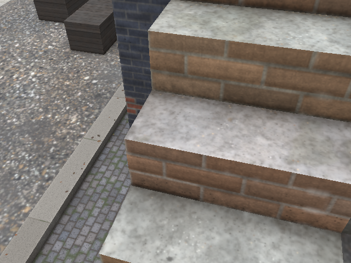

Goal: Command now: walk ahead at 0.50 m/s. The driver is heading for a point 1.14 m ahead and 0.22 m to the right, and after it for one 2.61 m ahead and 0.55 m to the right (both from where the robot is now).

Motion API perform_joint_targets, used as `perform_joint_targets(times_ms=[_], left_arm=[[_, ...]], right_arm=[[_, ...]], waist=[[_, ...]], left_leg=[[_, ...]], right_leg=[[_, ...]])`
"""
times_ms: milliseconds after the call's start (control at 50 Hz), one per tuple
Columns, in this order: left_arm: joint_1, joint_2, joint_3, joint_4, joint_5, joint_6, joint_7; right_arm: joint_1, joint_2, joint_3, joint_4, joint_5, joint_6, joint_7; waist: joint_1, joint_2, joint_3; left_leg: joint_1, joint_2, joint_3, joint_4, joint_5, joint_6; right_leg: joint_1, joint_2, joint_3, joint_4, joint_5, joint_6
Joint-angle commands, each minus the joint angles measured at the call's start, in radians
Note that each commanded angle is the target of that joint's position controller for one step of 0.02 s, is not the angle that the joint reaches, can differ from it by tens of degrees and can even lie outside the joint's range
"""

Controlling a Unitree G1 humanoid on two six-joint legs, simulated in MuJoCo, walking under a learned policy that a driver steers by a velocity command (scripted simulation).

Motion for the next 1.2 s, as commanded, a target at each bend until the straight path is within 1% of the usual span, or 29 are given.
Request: perform_joint_targets(times_ms=[20,220,260,320,360,380,400,420,440,460,480,520,560,580,600,620,640,660,700,740,800,920,1020,1040,1060,1080,1100,1140,1200], left_arm=[[0.019,0.018,-0.009,-0.024,0.009,-0.027,0.004],[0.174,-0.018,-0.021,0.09,-0.031,-0.029,0.023],[0.292,-0.07,-0.036,0.149,-0.056,0.004,0.035],[0.133,0.183,0.021,0.093,-0.006,-0.001,0.072],[-0.001,0.2,0.053,-0.032,-0.014,0.003,0.058],[-0.075,0.149,0.054,-0.109,-0.024,-0.015,0.025],[-0.141,-0.032,0.032,-0.16,-0.042,-0.05,-0.003],[-0.188,-0.125,0.009,-0.218,-0.11,-0.068,-0.02],[-0.284,-0.106,-0.008,-0.322,-0.169,-0.078,-0.048],[-0.378,-0.128,-0.04,-0.399,-0.17,-0.089,-0.079],[-0.568,-0.167,-0.073,-0.446,-0.097,-0.106,-0.111],[-0.576,-0.097,-0.106,-0.511,-0.028,-0.102,-0.114],[-0.485,-0.127,-0.158,-0.517,0.005,-0.068,-0.121],[-0.573,-0.15,-0.182,-0.564,0.044,-0.065,-0.117],[-0.616,-0.106,-0.154,-0.576,0.015,-0.043,-0.07],[-0.574,-0.081,-0.12,-0.503,-0.025,-0.014,-0.025],[-0.2,-0.017,-0.039,-0.378,-0.016,0.001,-0.01],[0.269,0.158,0.026,-0.244,0.035,0.018,0.005],[-0.006,0.187,0.062,-0.15,-0.02,0.014,-0.014],[-0.285,0.028,0.018,-0.186,-0.049,0.028,0.02],[-0.579,-0.097,-0.016,-0.253,-0.021,0.012,0.018],[-0.714,-0.039,-0.02,-0.425,-0.014,0.009,0.02],[-0.724,-0.087,-0.047,-0.413,-0.067,-0.01,0.008],[-0.734,-0.14,-0.057,-0.417,-0.083,0.009,-0.003],[-0.607,-0.207,-0.074,-0.45,-0.064,0.025,-0.017],[-0.574,-0.158,-0.061,-0.479,-0.073,0.034,-0.029],[-0.614,-0.041,-0.033,-0.487,-0.092,0.044,-0.02],[-0.653,-0.037,-0.023,-0.493,-0.057,0.062,0.001],[-0.39,-0.004,0.013,-0.392,-0.032,0.067,-0.003]], right_arm=[[-0.156,-0.005,0.01,-0.109,0.011,-0.042,0.023],[-0.404,0.089,0.098,-0.259,0.015,-0.038,0.016],[-0.463,0.073,0.098,-0.278,-0.004,-0.076,0.017],[-0.222,-0.07,0.038,-0.233,-0.018,-0.046,0.014],[0.023,-0.201,-0.027,-0.071,-0.012,0.028,-0.009],[0.115,-0.156,-0.005,0.058,-0.021,0.059,-0.018],[0.133,-0.053,0.045,0.145,-0.101,0.043,-0.032],[0.247,-0.053,0.03,0.211,-0.155,0.027,-0.053],[0.298,0.006,0.027,0.239,-0.164,0.019,-0.066],[0.313,0.029,0.018,0.261,-0.146,0.019,-0.057],[0.552,0.035,0.019,0.322,-0.15,0.031,-0.024],[0.536,-0.105,-0.036,0.288,-0.07,0.036,-0.046],[0.137,-0.128,-0.053,0.109,-0.006,0.036,-0.092],[-0.063,-0.175,-0.059,0.025,0.051,0.04,-0.088],[0.074,-0.259,-0.09,0.064,0.093,0.027,-0.086],[0.298,-0.226,-0.099,0.141,0.08,-0.002,-0.069],[0.386,-0.173,-0.065,0.235,-0.002,-0.066,-0.028],[0.266,-0.168,-0.05,0.198,-0.011,-0.092,-0.011],[0.11,-0.114,-0.094,0.071,0.054,-0.062,0.038],[0.051,-0.076,-0.073,0.005,0.035,-0.014,0.063],[0.231,-0.133,-0.083,-0.041,0.001,0.044,0.032],[0.528,-0.075,-0.07,-0.033,-0.045,0.146,-0.098],[0.719,0.011,-0.052,0.099,-0.053,0.127,-0.064],[0.713,0.064,-0.033,0.121,-0.084,0.108,-0.031],[0.478,0.022,-0.018,0.027,-0.079,0.055,-0.015],[0.257,-0.118,-0.03,-0.093,-0.096,0.017,-0.042],[0.186,-0.151,-0.031,-0.135,-0.127,-0.01,-0.06],[0.242,-0.074,-0.001,-0.12,-0.111,-0.03,-0.078],[0.35,0.045,0.032,-0.124,-0.079,-0.039,-0.098]], waist=[[-0.033,-0.047,0.17],[-0.01,-0.151,0.232],[-0.001,-0.017,0.111],[-0.166,-0.337,-0.149],[-0.159,-0.147,-0.113],[-0.12,0.07,0.061],[-0.057,0.408,0.198],[-0.077,0.509,0.041],[-0.088,0.442,-0.081],[-0.087,0.244,-0.102],[-0.196,0.072,-0.201],[-0.167,0.082,-0.402],[0.032,-0.034,-0.433],[0.079,-0.088,-0.331],[0.033,-0.01,-0.293],[-0.06,-0.06,-0.391],[0.068,-0.3,-0.712],[0.266,-0.651,-0.901],[0.057,-0.329,-0.528],[-0.067,-0.284,-0.084],[-0.297,-0.086,0.155],[-0.404,-0.104,0.151],[-0.329,0.088,-0.013],[-0.277,0.22,0.102],[-0.063,0.305,0.219],[0.015,0.278,0.234],[-0.002,0.166,0.266],[-0.053,-0.005,0.194],[-0.047,0.053,-0.115]], left_leg=[[-0.539,-0.021,-0.065,0.703,0.05,-0.015],[-0.687,0.023,0.148,0.605,0.127,0.0],[-0.472,-0.053,0.308,0.241,0.038,0.027],[0.135,-0.018,0.243,-0.594,0.041,-0.01],[0.298,0.102,0.096,-1.26,0.741,0.003],[0.572,0.257,0.009,-1.356,1.011,0.071],[0.864,0.32,0.06,-1.028,1.747,0.033],[1.179,0.445,0.051,-0.627,2.227,0.092],[1.457,0.514,0.022,-0.561,1.951,0.116],[1.51,0.511,0.042,-0.573,1.641,0.089],[1.73,0.448,0.023,-0.433,1.871,0.075],[1.843,0.467,-0.1,-0.399,1.878,0.111],[1.028,0.381,-0.104,-0.655,1.157,0.086],[0.414,0.298,-0.066,-0.921,1.204,0.096],[0.317,0.307,-0.171,-0.923,1.397,0.14],[0.233,0.33,-0.173,-0.805,1.68,0.105],[-0.009,0.269,-0.191,-0.617,1.461,0.131],[-0.034,0.044,-0.127,-0.118,0.323,0.069],[-0.362,-0.06,-0.199,0.436,0.069,0.008],[-0.48,0.05,-0.07,0.521,-0.026,-0.002],[-0.289,-0.07,0.079,0.843,0.043,-0.046],[-0.035,0.016,0.082,0.438,0.229,-0.098],[0.323,0.035,0.217,-0.453,0.263,0.052],[0.246,0.007,0.096,-0.535,0.193,0.045],[0.002,0.095,-0.502,-0.786,0.067,0.102],[-0.22,0.225,-0.986,-1.149,-0.704,0.12],[-0.288,0.323,-1.029,-1.184,-0.924,0.097],[-0.266,0.262,-0.829,-0.94,-0.804,-0.003],[-0.105,0.076,-0.269,-0.676,-0.339,-0.093]], right_leg=[[0.146,-0.378,0.471,-0.27,0.037,-0.21],[0.021,-0.242,0.129,-0.384,0.615,-0.09],[0.2,-0.121,0.003,-0.25,1.173,-0.015],[0.435,-0.14,0.098,0.065,1.999,0.037],[0.503,-0.085,0.158,0.414,1.282,0.067],[-0.098,0.101,0.104,0.996,0.177,0.142],[-0.888,0.249,0.169,1.803,-0.501,0.091],[-1.324,0.239,0.214,2.246,-0.723,0.056],[-1.685,0.142,0.268,2.389,-0.809,0.015],[-1.857,0.063,0.264,2.372,-0.746,-0.033],[-1.961,0.094,0.097,2.318,-0.737,-0.028],[-1.869,-0.043,0.129,1.94,-0.858,0.018],[-1.052,-0.209,0.161,1.092,-0.616,0.014],[-0.394,-0.12,-0.007,0.684,-0.35,0.037],[-0.133,0.006,-0.069,0.514,-0.457,0.057],[0.229,-0.037,0.048,0.467,-0.26,0.049],[0.692,-0.091,0.349,0.627,0.144,-0.113],[0.783,-0.4,0.794,0.34,0.706,-0.277],[0.517,-0.421,0.595,0.219,0.319,-0.206],[0.098,-0.37,0.268,0.192,0.073,-0.114],[-0.341,-0.283,0.012,0.074,0.028,-0.028],[-0.51,-0.342,-0.15,0.036,-0.215,0.021],[-0.303,-0.299,-0.238,0.434,-0.22,-0.024],[-0.425,-0.203,-0.197,0.754,-0.433,-0.017],[-0.475,-0.074,-0.029,0.971,-0.366,0.024],[-0.463,-0.007,0.116,1.132,-0.191,0.052],[-0.527,-0.017,0.156,1.201,-0.129,0.062],[-0.536,-0.004,0.165,1.212,0.025,0.073],[-0.256,0.054,0.047,1.002,-0.007,0.076]])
